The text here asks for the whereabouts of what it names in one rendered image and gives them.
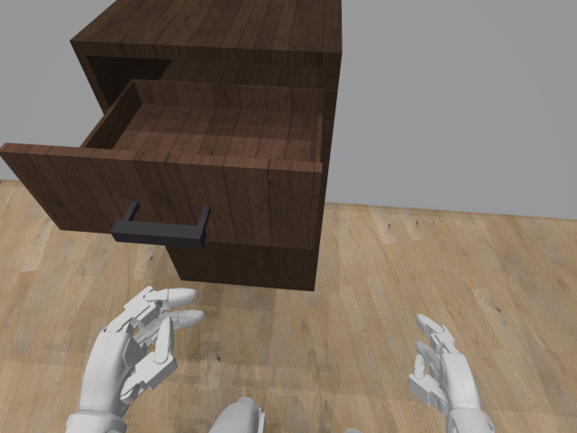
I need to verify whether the robot left forearm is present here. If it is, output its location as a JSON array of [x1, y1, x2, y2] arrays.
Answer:
[[65, 410, 127, 433]]

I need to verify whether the robot right hand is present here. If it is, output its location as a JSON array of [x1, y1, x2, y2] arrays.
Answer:
[[409, 314, 482, 418]]

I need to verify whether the left robot shin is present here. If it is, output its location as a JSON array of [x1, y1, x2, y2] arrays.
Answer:
[[238, 397, 255, 405]]

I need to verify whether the handle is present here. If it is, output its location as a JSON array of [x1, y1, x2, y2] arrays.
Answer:
[[110, 201, 211, 248]]

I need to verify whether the left robot thigh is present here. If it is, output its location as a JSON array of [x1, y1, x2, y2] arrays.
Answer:
[[208, 402, 266, 433]]

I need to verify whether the drawer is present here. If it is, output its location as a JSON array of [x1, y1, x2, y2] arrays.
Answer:
[[0, 79, 324, 250]]

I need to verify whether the robot right forearm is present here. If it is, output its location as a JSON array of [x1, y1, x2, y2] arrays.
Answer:
[[446, 408, 495, 433]]

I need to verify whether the cabinet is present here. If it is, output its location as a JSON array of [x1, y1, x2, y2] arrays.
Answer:
[[70, 0, 343, 291]]

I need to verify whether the robot left hand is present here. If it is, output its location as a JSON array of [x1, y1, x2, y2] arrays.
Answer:
[[79, 286, 206, 418]]

